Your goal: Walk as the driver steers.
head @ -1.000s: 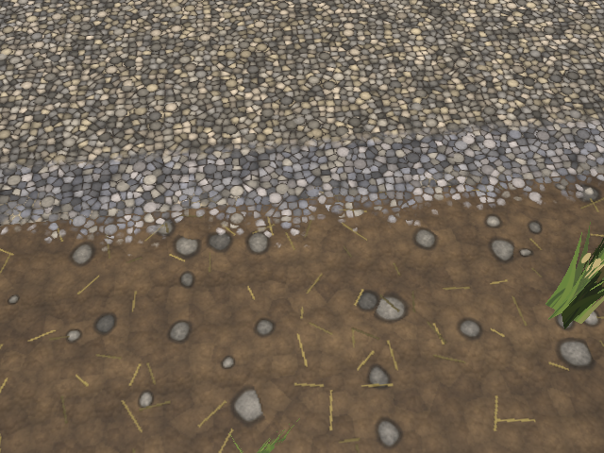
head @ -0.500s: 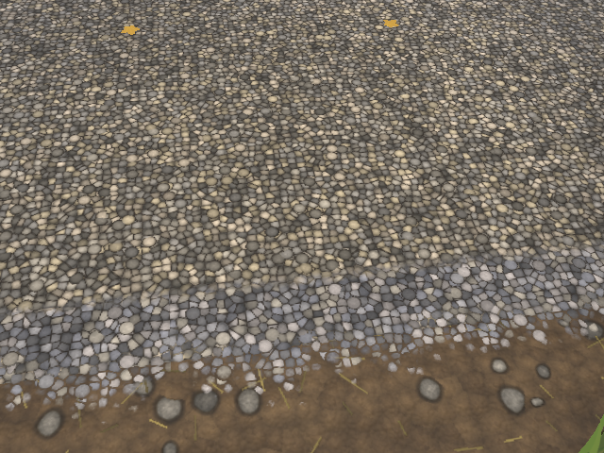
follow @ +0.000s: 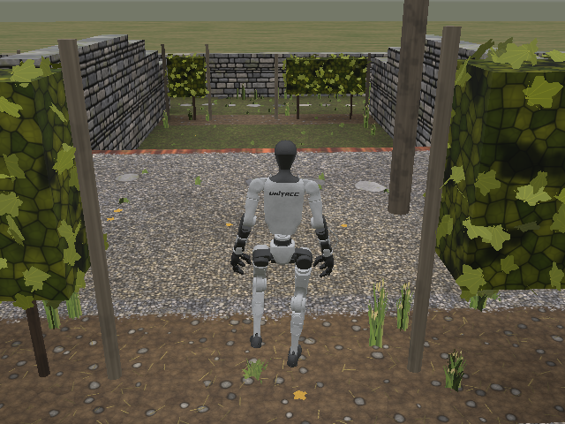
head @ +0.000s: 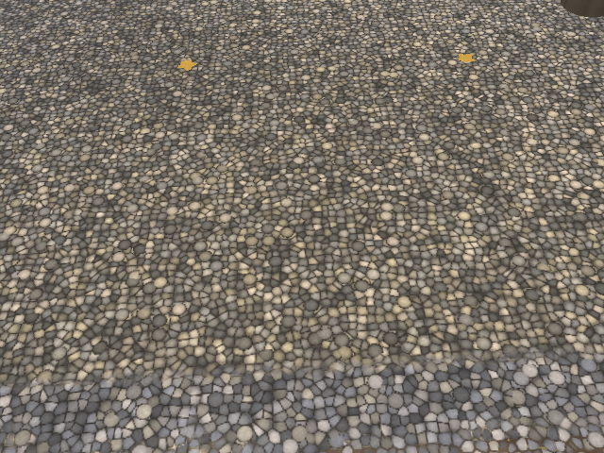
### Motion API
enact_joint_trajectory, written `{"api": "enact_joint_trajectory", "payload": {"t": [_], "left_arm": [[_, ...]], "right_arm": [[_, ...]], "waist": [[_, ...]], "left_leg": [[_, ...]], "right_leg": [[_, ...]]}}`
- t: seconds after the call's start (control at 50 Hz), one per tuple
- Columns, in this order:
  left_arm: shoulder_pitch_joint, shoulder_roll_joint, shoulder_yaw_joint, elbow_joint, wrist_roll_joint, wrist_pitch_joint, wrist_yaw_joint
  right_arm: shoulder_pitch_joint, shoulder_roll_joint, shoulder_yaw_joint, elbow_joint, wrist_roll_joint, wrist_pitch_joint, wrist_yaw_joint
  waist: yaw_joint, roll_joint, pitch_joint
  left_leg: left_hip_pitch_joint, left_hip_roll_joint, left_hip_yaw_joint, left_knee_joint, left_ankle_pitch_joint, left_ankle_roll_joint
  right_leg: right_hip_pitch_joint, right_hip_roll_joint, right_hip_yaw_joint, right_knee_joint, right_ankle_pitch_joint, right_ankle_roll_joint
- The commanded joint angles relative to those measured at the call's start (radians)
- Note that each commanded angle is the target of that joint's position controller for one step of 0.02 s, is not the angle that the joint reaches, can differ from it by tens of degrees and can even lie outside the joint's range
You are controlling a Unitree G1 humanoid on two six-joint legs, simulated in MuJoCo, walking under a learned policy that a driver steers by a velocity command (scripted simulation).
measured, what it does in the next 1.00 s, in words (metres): walks ahead: left foot, then right foot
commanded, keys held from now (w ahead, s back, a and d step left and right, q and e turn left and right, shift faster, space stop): w+q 0.12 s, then q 0.38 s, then e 0.50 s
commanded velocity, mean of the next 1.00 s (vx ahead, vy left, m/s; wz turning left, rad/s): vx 0.18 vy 0.00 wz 0.21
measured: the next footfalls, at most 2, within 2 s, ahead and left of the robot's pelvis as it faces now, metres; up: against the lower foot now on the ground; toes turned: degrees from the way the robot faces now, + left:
left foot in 0.30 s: +0.29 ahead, +0.10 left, +0.00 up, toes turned +14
right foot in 0.86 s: +0.28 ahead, -0.09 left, +0.00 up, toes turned +14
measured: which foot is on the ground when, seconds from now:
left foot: up 0.00-0.28, down 0.30-0.88, up 0.90-1.00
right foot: down 0.00-0.30, up 0.32-0.84, down 0.86-1.00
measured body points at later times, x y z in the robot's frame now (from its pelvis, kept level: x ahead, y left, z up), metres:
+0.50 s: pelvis +0.19 +0.04 -0.01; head +0.24 +0.06 +0.43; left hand +0.23 +0.31 -0.15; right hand +0.35 -0.20 -0.14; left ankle +0.25 +0.09 -0.75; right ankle +0.23 -0.12 -0.66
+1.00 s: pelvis +0.24 +0.00 +0.00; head +0.27 -0.01 +0.45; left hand +0.24 +0.28 -0.13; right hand +0.40 -0.24 -0.14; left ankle +0.21 +0.10 -0.69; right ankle +0.24 -0.10 -0.75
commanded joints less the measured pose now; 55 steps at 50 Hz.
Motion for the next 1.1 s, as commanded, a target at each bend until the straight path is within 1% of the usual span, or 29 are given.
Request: {"api": "enact_joint_trajectory", "payload": {"t": [0.02,0.12,0.18,0.24,0.26,0.28,0.3,0.32,0.34,0.36,0.38,0.4,0.42,0.46,0.5,0.58,0.66,0.7,0.76,0.82,0.84,0.86,0.88,0.9,0.92,0.94,0.96,1.0,1.1], "left_arm": [[0.051,0.086,0.013,-0.023,0.000,-0.020,0.007],[0.108,0.095,0.009,0.001,0.000,-0.017,0.017],[0.140,0.116,0.011,0.016,-0.002,-0.005,0.032],[0.113,0.155,0.024,0.008,-0.002,0.014,0.048],[0.101,0.166,0.029,-0.001,-0.003,0.024,0.048],[0.078,0.171,0.033,-0.013,-0.011,0.031,0.042],[0.093,0.140,0.028,-0.043,-0.017,0.031,0.034],[0.191,0.070,0.018,-0.096,-0.036,0.037,0.029],[0.117,0.118,0.022,-0.108,-0.012,0.043,0.026],[0.053,0.101,0.018,-0.129,-0.016,0.044,0.026],[0.026,0.106,0.020,-0.128,-0.007,0.045,0.026],[0.021,0.114,0.025,-0.136,0.009,0.058,0.026],[0.036,0.117,0.028,-0.133,0.025,0.079,0.026],[0.059,0.090,0.022,-0.140,0.021,0.110,0.026],[0.036,0.090,0.022,-0.157,0.017,0.120,0.024],[-0.012,0.106,0.026,-0.160,0.012,0.136,0.024],[-0.051,0.087,0.013,-0.146,0.002,0.146,0.018],[-0.058,0.091,0.010,-0.139,-0.004,0.146,0.016],[-0.063,0.118,0.015,-0.148,-0.009,0.139,0.018],[-0.002,0.090,0.008,-0.135,-0.013,0.123,0.022],[0.010,0.097,0.008,-0.133,-0.010,0.114,0.024],[0.024,0.139,0.016,-0.136,0.002,0.106,0.026],[0.017,0.236,0.038,-0.150,0.003,0.100,0.024],[0.022,0.237,0.046,-0.148,-0.007,0.103,0.012],[0.061,0.226,0.047,-0.146,-0.001,0.101,0.010],[0.041,0.219,0.049,-0.145,-0.003,0.105,0.015],[0.006,0.211,0.050,-0.153,-0.004,0.112,0.020],[-0.028,0.200,0.054,-0.170,-0.009,0.122,0.022],[0.036,0.225,0.071,-0.169,-0.009,0.130,0.019]], "right_arm": [[-0.015,-0.012,-0.001,-0.053,0.000,0.009,0.012],[-0.189,0.008,0.020,-0.124,-0.001,0.004,0.027],[-0.247,0.016,0.030,-0.158,-0.009,-0.003,0.026],[-0.102,-0.021,0.017,-0.126,-0.017,-0.008,0.015],[-0.018,-0.045,0.006,-0.106,-0.020,-0.016,0.010],[0.085,-0.075,-0.009,-0.077,-0.028,-0.030,0.000],[0.134,-0.168,-0.035,-0.071,-0.031,-0.040,-0.013],[0.096,-0.280,-0.062,-0.102,-0.014,-0.027,-0.018],[0.132,-0.267,-0.062,-0.118,0.027,-0.008,-0.026],[0.042,-0.216,-0.050,-0.132,0.030,0.003,-0.036],[-0.024,-0.152,-0.032,-0.141,0.033,0.009,-0.040],[-0.066,-0.121,-0.022,-0.150,0.036,0.014,-0.044],[-0.067,-0.098,-0.014,-0.151,0.035,0.012,-0.044],[-0.059,-0.131,-0.020,-0.155,0.019,0.002,-0.036],[-0.054,-0.162,-0.029,-0.165,0.013,0.000,-0.033],[-0.030,-0.124,-0.011,-0.163,0.007,0.006,-0.037],[-0.020,-0.079,0.019,-0.138,-0.006,0.005,-0.044],[-0.033,-0.094,0.022,-0.130,-0.013,0.005,-0.048],[-0.035,-0.143,0.012,-0.127,-0.004,0.016,-0.060],[-0.040,-0.161,0.002,-0.121,0.013,0.029,-0.077],[-0.034,-0.162,-0.002,-0.120,0.015,0.030,-0.082],[-0.038,-0.144,0.000,-0.135,0.015,0.028,-0.083],[-0.031,-0.098,0.006,-0.166,0.021,0.026,-0.080],[-0.097,-0.083,0.009,-0.171,0.016,0.034,-0.084],[-0.120,-0.097,0.004,-0.178,0.011,0.042,-0.080],[-0.119,-0.091,0.003,-0.175,0.013,0.047,-0.074],[-0.114,-0.093,0.000,-0.175,0.016,0.050,-0.069],[-0.108,-0.105,-0.002,-0.180,0.009,0.049,-0.062],[-0.168,-0.095,0.012,-0.225,0.021,0.045,-0.062]], "waist": [[-0.007,-0.107,0.040],[0.022,-0.102,0.074],[0.031,-0.096,0.082],[-0.031,-0.156,-0.010],[-0.063,-0.158,-0.063],[-0.119,-0.121,-0.123],[-0.125,-0.001,-0.201],[-0.039,0.164,-0.331],[-0.085,-0.009,-0.394],[-0.063,-0.016,-0.256],[-0.027,-0.062,-0.131],[0.006,-0.059,-0.088],[0.021,-0.057,-0.071],[0.039,-0.045,-0.106],[0.037,-0.024,-0.130],[0.010,0.029,-0.134],[-0.012,0.044,-0.100],[-0.018,0.056,-0.074],[-0.023,0.058,-0.050],[0.011,0.027,-0.049],[0.016,0.004,-0.046],[0.003,-0.056,-0.057],[-0.036,-0.198,-0.056],[0.018,-0.261,-0.006],[0.041,-0.220,-0.010],[0.021,-0.161,-0.011],[0.000,-0.142,-0.003],[-0.008,-0.154,-0.041],[0.046,-0.175,-0.089]], "left_leg": [[-0.123,0.033,-0.005,-0.024,0.106,-0.013],[-0.096,0.006,0.082,-0.297,0.207,-0.012],[-0.023,-0.043,0.162,-0.430,0.171,0.012],[0.139,-0.134,0.195,-0.464,0.061,0.065],[0.230,-0.155,0.178,-0.508,0.055,0.090],[0.379,-0.160,0.147,-0.629,0.170,0.118],[0.599,0.016,-0.041,-0.608,0.552,0.172],[0.872,0.328,-0.480,-0.538,1.218,0.391],[0.818,0.314,-0.453,-0.611,1.105,0.403],[0.683,0.277,-0.375,-0.666,0.894,0.370],[0.535,0.212,-0.317,-0.723,0.755,0.310],[0.446,0.162,-0.277,-0.756,0.660,0.273],[0.377,0.124,-0.237,-0.764,0.681,0.240],[0.333,0.092,-0.216,-0.767,0.682,0.224],[0.330,0.068,-0.221,-0.772,0.613,0.201],[0.358,0.069,-0.210,-0.825,0.389,0.157],[0.356,0.080,-0.195,-0.889,0.133,0.121],[0.337,0.084,-0.183,-0.891,0.062,0.121],[0.386,0.124,-0.207,-0.833,0.099,0.146],[0.425,0.136,-0.188,-0.734,0.272,0.129],[0.407,0.123,-0.169,-0.693,0.294,0.095],[0.366,0.075,-0.123,-0.603,0.252,0.054],[0.243,-0.066,-0.002,-0.483,0.051,0.000],[0.137,-0.163,0.055,-0.376,-0.231,-0.038],[0.084,-0.162,0.012,-0.198,-0.356,-0.049],[0.066,-0.148,-0.015,-0.114,-0.333,-0.060],[0.048,-0.131,-0.027,-0.087,-0.290,-0.071],[0.034,-0.123,-0.028,-0.087,-0.245,-0.096],[0.039,-0.119,-0.019,-0.236,-0.246,-0.121]], "right_leg": [[0.018,-0.274,0.127,-0.176,0.231,-0.044],[0.062,-0.264,0.017,-0.160,0.390,-0.035],[0.123,-0.273,-0.048,-0.069,0.691,-0.023],[0.175,-0.275,-0.077,0.173,1.027,-0.008],[0.164,-0.277,-0.072,0.321,0.999,-0.008],[0.100,-0.260,-0.077,0.536,0.825,0.016],[-0.115,-0.185,-0.079,0.836,0.262,0.055],[-0.451,0.007,0.018,1.202,-0.488,0.106],[-0.485,-0.036,0.194,1.204,-0.389,0.108],[-0.519,-0.072,0.208,1.164,-0.308,0.106],[-0.508,-0.101,0.209,1.066,-0.259,0.107],[-0.480,-0.113,0.217,0.992,-0.239,0.111],[-0.423,-0.116,0.214,0.947,-0.217,0.115],[-0.380,-0.098,0.206,0.892,-0.191,0.125],[-0.390,-0.093,0.210,0.840,-0.154,0.131],[-0.406,-0.105,0.212,0.734,-0.094,0.129],[-0.312,-0.110,0.227,0.538,-0.085,0.113],[-0.243,-0.085,0.214,0.455,-0.126,0.101],[-0.236,-0.045,0.193,0.383,-0.216,0.079],[-0.165,-0.024,0.169,0.179,-0.131,0.053],[-0.121,-0.036,0.205,0.085,-0.038,0.039],[-0.084,-0.107,0.321,0.042,0.056,0.010],[-0.042,-0.278,0.547,0.045,0.361,-0.066],[-0.056,-0.371,0.650,0.013,0.549,-0.171],[-0.032,-0.379,0.657,-0.009,0.585,-0.224],[-0.032,-0.326,0.594,-0.003,0.552,-0.215],[-0.033,-0.272,0.542,0.011,0.538,-0.181],[0.018,-0.210,0.495,0.039,0.555,-0.147],[0.096,-0.201,0.551,0.083,0.565,-0.152]]}}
